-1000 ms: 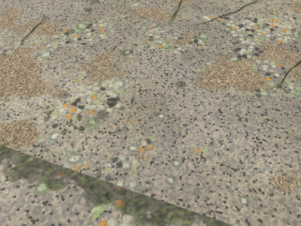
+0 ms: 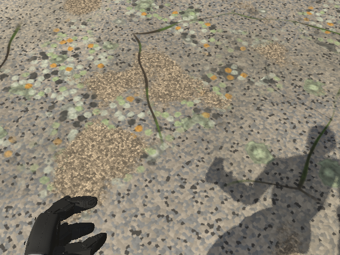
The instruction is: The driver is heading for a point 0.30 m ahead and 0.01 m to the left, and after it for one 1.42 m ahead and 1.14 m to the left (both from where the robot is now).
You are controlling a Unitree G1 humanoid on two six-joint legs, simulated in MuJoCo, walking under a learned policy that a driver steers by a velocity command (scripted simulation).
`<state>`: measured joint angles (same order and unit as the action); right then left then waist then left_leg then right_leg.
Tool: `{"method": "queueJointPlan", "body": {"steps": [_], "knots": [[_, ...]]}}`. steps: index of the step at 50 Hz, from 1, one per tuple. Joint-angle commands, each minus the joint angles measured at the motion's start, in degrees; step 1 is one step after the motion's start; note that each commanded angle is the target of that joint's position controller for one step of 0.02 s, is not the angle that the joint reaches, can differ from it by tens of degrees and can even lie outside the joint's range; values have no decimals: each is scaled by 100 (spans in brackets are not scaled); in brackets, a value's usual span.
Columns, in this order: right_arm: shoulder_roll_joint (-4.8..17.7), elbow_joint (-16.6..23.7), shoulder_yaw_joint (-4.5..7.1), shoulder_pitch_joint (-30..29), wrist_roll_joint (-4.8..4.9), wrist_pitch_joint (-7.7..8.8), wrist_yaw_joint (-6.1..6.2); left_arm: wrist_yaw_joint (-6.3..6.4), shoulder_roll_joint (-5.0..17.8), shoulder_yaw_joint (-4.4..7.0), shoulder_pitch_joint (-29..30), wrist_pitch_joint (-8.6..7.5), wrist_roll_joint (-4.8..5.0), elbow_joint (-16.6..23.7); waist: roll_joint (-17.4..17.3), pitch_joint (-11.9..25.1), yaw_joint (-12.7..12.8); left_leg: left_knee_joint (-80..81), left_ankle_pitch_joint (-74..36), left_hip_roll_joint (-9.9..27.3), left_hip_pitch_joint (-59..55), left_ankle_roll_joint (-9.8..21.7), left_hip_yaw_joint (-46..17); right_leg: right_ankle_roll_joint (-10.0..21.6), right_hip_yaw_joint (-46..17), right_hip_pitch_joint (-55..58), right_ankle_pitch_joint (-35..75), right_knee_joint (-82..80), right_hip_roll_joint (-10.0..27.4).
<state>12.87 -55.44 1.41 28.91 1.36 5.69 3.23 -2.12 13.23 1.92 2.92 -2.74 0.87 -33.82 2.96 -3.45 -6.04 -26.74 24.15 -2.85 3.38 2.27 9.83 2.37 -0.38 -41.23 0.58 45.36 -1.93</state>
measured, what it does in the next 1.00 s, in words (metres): walks ahead, turning left: right foot, then left foot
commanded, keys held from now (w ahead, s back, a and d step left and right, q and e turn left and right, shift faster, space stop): shift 0.08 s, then q+shift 0.92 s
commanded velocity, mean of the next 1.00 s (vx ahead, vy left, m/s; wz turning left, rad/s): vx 0.07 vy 0.00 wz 0.59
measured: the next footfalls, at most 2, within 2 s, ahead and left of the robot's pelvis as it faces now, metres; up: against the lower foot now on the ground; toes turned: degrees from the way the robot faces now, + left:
right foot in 0.06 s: +0.23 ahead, -0.05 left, +0.00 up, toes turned +1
left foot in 0.54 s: +0.16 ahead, +0.22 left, +0.00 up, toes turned +17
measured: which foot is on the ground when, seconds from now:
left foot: down 0.00-0.08, up 0.10-0.52, down 0.54-1.00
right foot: up 0.00-0.04, down 0.06-0.54, up 0.56-1.00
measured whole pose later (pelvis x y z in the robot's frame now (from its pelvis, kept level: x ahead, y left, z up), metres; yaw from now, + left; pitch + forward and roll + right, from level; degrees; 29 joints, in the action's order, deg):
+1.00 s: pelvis +0.18 +0.13 +0.02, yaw +39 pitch +4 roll -2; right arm 19.2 -31.3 5.3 10.7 1.4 -3.6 3.1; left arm 1.0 16.6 4.6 -0.3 -1.2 0.7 -43.8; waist -1.0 -1.8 -1.1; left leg -30.1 13.9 -9.7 18.0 2.8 -20.0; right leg -3.5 -10.6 -27.3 -16.4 39.3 -5.6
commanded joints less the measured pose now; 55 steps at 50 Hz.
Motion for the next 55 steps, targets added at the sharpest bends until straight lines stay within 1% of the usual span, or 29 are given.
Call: {"method": "queueJointPlan", "body": {"steps": [1,2,3,4,5,6,7,8,9,10,12,18,22,25,26,27,28,29,30,32,33,35,40,44,49,52,53,54,55], "knots": [[1372,639,331,-626,114,6,138,-203,250,96,-376,-81,-62,282,-678,634,762,-42,-7340,1414,362,-123,-802,245,361,1891,52,-985,-405],[1341,685,351,-594,94,-79,128,-232,456,189,-865,-84,-77,98,-787,822,942,-742,-7547,1397,141,-140,-842,438,322,2286,14,-1285,-449],[1291,788,353,-769,77,-131,85,-207,631,284,-1594,-108,-89,-124,-703,1044,1331,-1865,-7136,1242,414,-211,-680,701,140,3174,893,-2101,-322],[1119,994,300,-792,-106,-103,13,-104,955,346,-2071,-87,-145,-253,233,1501,1484,-4165,-2810,592,1822,-371,-385,1290,-1031,4776,3903,-1901,754],[403,753,29,630,-246,-107,-217,-32,668,121,-1849,-77,-256,-274,1022,2823,688,-5581,1740,296,3114,-544,-1386,2605,-3046,6322,6265,-1131,2698],[871,629,150,494,-71,-124,-373,17,303,73,-1867,-10,-288,-296,56,2902,968,-5519,1422,408,3006,-378,-2094,2521,-2777,5520,5034,-1537,2501],[1001,948,225,-262,104,-227,-352,30,296,60,-1233,-29,-208,-230,-117,1960,782,-5108,1152,518,3272,-405,-1956,2144,-2147,4602,3593,-1830,2132],[859,1023,236,-655,92,-350,-259,28,166,8,-757,-55,-129,-276,-541,1330,532,-4409,976,703,3163,-461,-1802,1737,-1726,3619,2363,-2228,1816],[876,957,286,-651,69,-502,-157,36,81,-20,-452,-91,-157,-270,-451,1019,359,-3953,751,805,2729,-551,-1749,1503,-1424,2791,1551,-2537,1617],[867,895,307,-466,-10,-620,-129,45,354,81,-269,-78,-262,-322,-178,808,182,-3865,313,715,2011,-658,-1485,1415,-1038,1814,1233,-2845,1441],[765,1023,351,-389,-61,-707,-78,155,682,223,-214,-33,-302,-340,197,796,132,-3848,71,601,1975,-795,-1210,1448,-753,1585,1032,-3009,1442],[741,1669,406,-1388,-12,-811,-75,552,718,305,-533,158,-161,-510,268,981,442,-3475,-595,946,3030,-790,-1229,1269,-418,2592,-305,-3045,1794],[705,1906,369,-1625,-24,-823,-238,579,910,408,-545,252,-114,-537,479,1093,499,-2343,-651,852,2445,-573,-868,953,114,2807,-206,-2748,1890],[759,1953,425,-1401,-32,-815,-370,530,996,471,-601,288,29,-621,459,1183,338,-993,-973,583,1690,-187,-491,507,411,2988,-260,-2094,1973],[870,1848,499,-1156,-54,-806,-357,512,830,448,-753,306,65,-691,185,1116,295,-452,-1347,377,1260,26,-501,195,618,2771,-681,-1522,1745],[1298,1820,632,-931,-93,-780,-304,478,637,425,-1029,347,-27,-764,-933,780,367,199,-2852,853,744,371,-1531,-259,1085,1852,-1675,-175,1220],[2201,2058,795,-938,-218,-729,-259,462,478,366,-774,325,-234,-350,-2764,568,568,430,-4693,2250,107,1440,-4135,-770,956,-240,-3790,1546,242],[2049,2157,748,-725,-418,-585,-343,453,746,408,-154,263,-244,-244,-1947,1200,81,651,-4672,2418,-4,1873,-4361,-616,-195,-478,-3931,2568,66],[1948,2173,722,-937,-401,-476,-373,461,815,440,-139,250,-115,-241,-1482,1162,254,601,-4359,2122,-52,1606,-3906,-440,-454,-579,-3400,2757,102],[1530,2298,638,-1594,-31,-522,-261,582,891,480,-350,272,-148,-446,-973,991,560,455,-3840,1640,95,1007,-3274,-387,-596,-589,-2475,2334,280],[1404,2389,588,-1704,21,-586,-199,577,887,486,-333,279,-165,-479,-966,1042,617,401,-4051,1518,293,905,-3152,-396,-609,-297,-2261,2305,233],[1353,2452,571,-1649,-10,-663,-91,523,736,433,-380,256,-140,-491,-941,1238,645,359,-4117,1353,213,859,-3135,-456,-661,-93,-1920,2063,53],[1484,2550,639,-1539,7,-758,47,450,671,354,-117,197,-84,-524,-1026,1202,545,264,-3666,1139,-74,748,-3564,-613,-895,9,-1629,675,-186],[1542,2679,667,-1623,-8,-833,53,393,775,371,-16,146,-45,-562,-1173,1032,494,241,-3228,1000,211,735,-4019,-653,-994,452,-1630,57,-302],[1573,2816,674,-1758,4,-876,2,301,915,413,-28,31,-10,-551,-1313,1024,443,12,-3729,839,214,725,-4534,-571,-1051,1122,-1752,-732,-361],[1545,2950,652,-2095,67,-890,-34,231,1052,498,-457,-26,24,-640,-1294,1010,676,-178,-3277,501,596,489,-4659,-444,-907,2264,-1212,-2043,-286],[1432,2981,606,-2160,83,-892,-50,233,1128,550,-708,-19,17,-718,-1087,1076,764,-456,-2433,241,1033,295,-4488,-340,-925,3075,-432,-2624,25],[1027,2882,492,-1615,-11,-896,-98,264,1382,593,-705,47,-50,-661,-27,1413,471,-1435,103,-336,1742,41,-3759,166,-1814,4084,371,-2550,1159],[1076,3020,497,-1368,31,-850,-127,249,1550,589,-764,123,-245,-665,1321,1343,278,-2601,1708,-942,2760,-210,-2698,1112,-3037,4258,1608,-2605,2180]]}}
Keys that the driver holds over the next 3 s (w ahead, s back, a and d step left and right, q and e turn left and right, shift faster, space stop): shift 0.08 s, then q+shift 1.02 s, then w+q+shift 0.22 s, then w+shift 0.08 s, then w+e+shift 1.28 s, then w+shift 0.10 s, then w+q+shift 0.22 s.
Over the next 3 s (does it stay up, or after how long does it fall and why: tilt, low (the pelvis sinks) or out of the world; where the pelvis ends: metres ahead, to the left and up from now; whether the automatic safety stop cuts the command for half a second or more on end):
stays up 1.17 0.92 -0.01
